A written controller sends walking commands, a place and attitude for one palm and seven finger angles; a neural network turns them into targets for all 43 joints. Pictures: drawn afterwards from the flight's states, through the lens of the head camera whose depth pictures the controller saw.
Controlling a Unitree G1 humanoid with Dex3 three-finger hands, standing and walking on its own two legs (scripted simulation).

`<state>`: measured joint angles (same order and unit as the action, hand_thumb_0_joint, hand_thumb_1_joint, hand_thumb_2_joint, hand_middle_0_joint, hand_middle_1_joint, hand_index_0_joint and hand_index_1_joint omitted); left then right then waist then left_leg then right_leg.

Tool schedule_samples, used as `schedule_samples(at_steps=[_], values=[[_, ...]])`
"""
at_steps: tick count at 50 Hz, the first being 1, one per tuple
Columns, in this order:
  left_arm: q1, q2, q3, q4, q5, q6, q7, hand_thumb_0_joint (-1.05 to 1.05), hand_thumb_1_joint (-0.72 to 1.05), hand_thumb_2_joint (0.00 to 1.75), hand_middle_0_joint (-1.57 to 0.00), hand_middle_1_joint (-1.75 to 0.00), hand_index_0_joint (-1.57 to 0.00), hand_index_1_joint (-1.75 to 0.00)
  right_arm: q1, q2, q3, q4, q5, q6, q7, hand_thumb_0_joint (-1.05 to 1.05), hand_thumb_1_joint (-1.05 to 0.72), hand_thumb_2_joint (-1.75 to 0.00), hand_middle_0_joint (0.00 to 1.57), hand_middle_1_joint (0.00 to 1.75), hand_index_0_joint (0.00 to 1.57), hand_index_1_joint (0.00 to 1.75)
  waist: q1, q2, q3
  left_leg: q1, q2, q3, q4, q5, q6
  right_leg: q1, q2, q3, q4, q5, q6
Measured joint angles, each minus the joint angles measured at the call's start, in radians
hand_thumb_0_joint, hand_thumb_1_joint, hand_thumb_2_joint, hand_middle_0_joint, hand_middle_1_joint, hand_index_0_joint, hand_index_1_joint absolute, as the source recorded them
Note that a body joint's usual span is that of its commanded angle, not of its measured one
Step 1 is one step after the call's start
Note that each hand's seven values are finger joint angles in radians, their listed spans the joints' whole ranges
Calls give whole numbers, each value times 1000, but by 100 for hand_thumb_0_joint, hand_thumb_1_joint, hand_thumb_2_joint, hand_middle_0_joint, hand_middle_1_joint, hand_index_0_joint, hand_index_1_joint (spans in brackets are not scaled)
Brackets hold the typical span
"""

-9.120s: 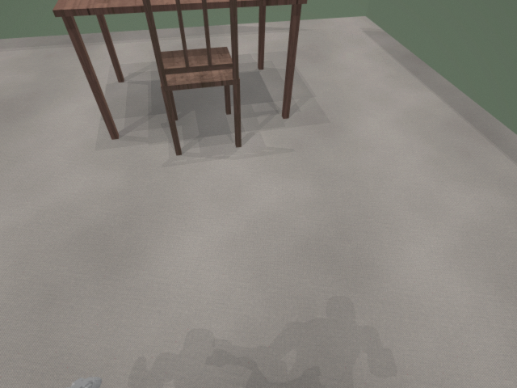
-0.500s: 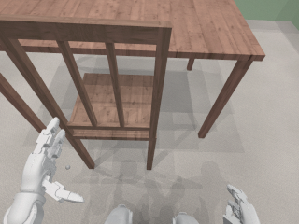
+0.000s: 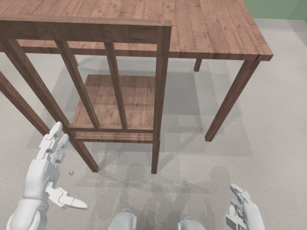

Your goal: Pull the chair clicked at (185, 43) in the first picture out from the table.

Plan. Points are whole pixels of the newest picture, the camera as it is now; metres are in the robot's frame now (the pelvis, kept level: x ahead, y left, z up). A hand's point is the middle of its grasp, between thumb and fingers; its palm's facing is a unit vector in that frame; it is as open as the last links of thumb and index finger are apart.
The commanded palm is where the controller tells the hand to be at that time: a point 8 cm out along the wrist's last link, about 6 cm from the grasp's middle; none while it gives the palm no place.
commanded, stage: aim the fingers beside a spindle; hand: left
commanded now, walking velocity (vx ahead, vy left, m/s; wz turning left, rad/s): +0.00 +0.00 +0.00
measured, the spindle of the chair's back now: (83, 94) +0.49 +0.24 +0.03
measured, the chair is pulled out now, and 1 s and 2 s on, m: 0.00 0.00 0.00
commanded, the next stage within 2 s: push the fingers through the gap in 1.94 s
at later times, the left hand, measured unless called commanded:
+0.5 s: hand (75, 159) +0.28 +0.21 +0.02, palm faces +0.02 -1.00 -0.05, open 16.9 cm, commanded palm +0.26 +0.27 +0.03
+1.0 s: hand (81, 147) +0.32 +0.21 +0.00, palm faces +0.02 -1.00 -0.04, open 16.9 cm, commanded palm +0.30 +0.27 +0.01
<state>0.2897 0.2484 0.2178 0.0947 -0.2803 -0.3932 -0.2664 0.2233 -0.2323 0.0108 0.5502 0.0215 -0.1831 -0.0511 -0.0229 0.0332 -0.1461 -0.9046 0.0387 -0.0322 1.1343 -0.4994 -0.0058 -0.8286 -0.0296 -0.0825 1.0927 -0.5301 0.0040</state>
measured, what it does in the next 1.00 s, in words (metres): stands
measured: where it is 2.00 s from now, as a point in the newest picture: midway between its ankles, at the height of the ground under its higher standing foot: outside the picture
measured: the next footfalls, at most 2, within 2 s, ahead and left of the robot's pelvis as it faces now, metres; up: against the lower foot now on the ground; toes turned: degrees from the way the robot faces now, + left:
none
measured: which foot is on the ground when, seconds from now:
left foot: down 0.00-1.00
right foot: down 0.00-1.00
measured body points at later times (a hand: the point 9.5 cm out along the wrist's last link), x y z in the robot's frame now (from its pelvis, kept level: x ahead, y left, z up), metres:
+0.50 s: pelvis +0.00 +0.00 -0.01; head +0.08 +0.01 +0.43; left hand +0.28 +0.26 +0.03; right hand +0.15 -0.25 -0.10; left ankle +0.03 +0.12 -0.66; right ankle +0.00 -0.13 -0.66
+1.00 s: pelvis -0.01 +0.01 -0.02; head +0.09 +0.02 +0.42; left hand +0.32 +0.27 +0.01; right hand +0.14 -0.25 -0.12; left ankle +0.03 +0.12 -0.66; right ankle +0.00 -0.13 -0.66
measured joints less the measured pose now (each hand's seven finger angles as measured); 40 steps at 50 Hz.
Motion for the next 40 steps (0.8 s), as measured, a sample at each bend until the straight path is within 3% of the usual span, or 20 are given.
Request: schedule_samples(at_steps=[29,40], values=[[-198,34,63,190,-6,-29,-33,-2,-49,30,-6,-8,-6,-8,11,-20,-6,36,-7,17,3,1,-90,-90,20,30,21,30,-17,-8,-6,-96,5,7,61,-19,1,-102,3,11,65,-18,0],[-265,27,41,219,12,-28,-18,-2,-49,30,-6,-8,-6,-8,4,-18,-7,32,-11,27,10,1,-90,-90,20,30,21,30,-21,-7,-10,-130,2,13,81,-22,9,-136,0,18,82,-17,8]])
